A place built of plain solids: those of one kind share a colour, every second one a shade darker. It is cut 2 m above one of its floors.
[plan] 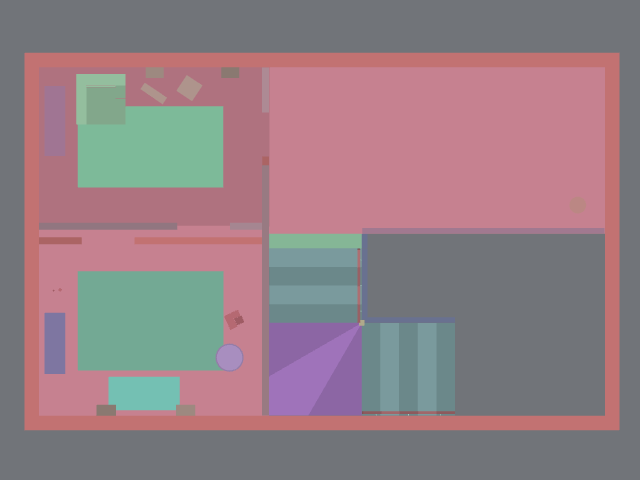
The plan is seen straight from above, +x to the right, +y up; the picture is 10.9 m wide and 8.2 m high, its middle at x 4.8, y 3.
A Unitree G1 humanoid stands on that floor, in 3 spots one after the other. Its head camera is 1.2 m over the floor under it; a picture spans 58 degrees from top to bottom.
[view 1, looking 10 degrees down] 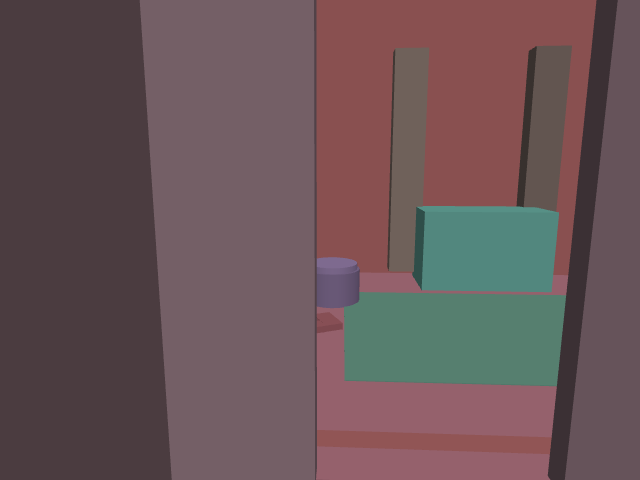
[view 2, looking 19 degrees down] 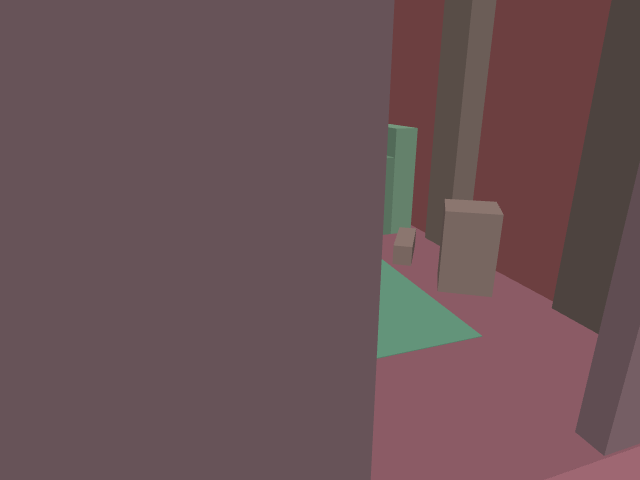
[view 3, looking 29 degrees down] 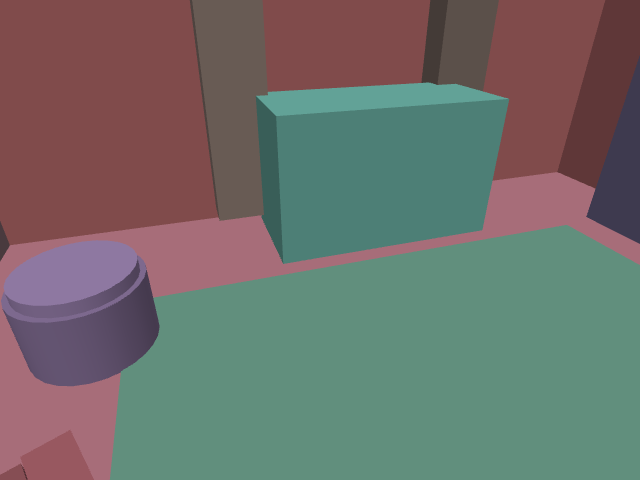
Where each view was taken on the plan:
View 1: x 3.17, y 4.73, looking -87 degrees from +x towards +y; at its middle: wall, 4.81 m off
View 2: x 4.72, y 3.86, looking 161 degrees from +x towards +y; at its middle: upper_partition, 0.89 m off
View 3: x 2.81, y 2.54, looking -108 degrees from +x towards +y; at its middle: slotfit_study_wall_table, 2.25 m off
